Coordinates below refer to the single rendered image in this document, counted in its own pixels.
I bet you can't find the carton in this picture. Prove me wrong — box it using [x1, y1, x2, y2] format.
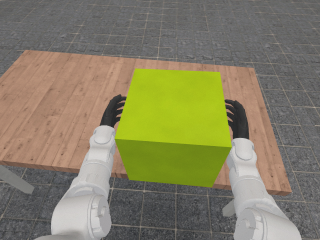
[114, 68, 232, 188]

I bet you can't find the robot right hand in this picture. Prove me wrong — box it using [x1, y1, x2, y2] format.
[224, 99, 249, 140]

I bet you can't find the right robot upper arm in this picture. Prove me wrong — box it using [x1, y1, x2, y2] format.
[233, 207, 302, 240]

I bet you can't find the left robot forearm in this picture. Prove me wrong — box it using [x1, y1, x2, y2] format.
[51, 125, 116, 234]

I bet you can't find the right robot forearm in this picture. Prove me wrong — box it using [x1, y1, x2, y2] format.
[226, 138, 301, 237]

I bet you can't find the robot left hand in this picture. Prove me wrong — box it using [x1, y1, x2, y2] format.
[99, 94, 127, 128]

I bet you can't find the left robot upper arm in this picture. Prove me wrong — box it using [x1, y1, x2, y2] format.
[34, 193, 112, 240]

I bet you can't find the table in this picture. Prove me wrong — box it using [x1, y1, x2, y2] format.
[0, 50, 292, 217]

